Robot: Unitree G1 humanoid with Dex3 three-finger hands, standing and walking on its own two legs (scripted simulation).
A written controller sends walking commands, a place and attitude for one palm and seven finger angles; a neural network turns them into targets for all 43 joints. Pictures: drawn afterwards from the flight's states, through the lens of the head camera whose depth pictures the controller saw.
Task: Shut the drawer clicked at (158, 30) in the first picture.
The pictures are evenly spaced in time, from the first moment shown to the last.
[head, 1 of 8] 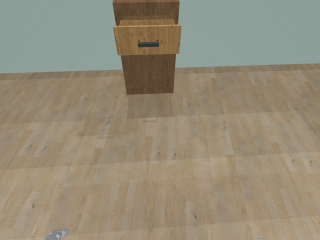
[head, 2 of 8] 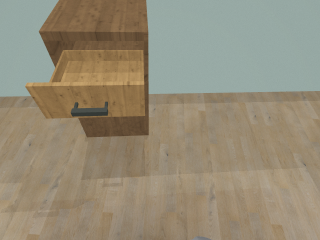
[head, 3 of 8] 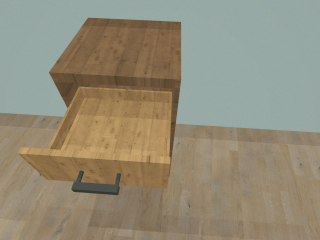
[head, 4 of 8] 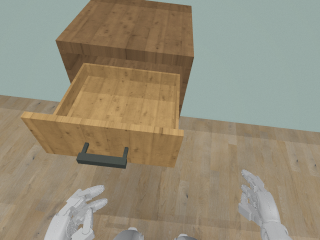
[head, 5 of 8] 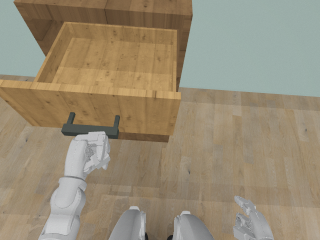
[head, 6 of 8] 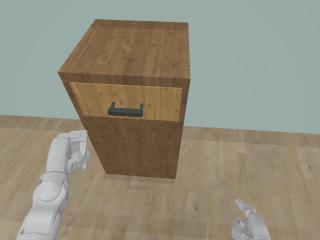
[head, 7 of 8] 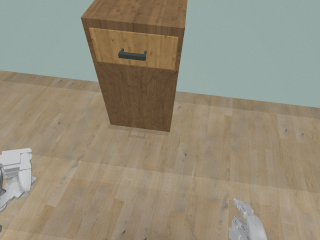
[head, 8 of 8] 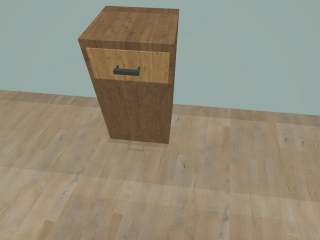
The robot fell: no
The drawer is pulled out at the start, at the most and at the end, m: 0.30 0.30 0.00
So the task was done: yes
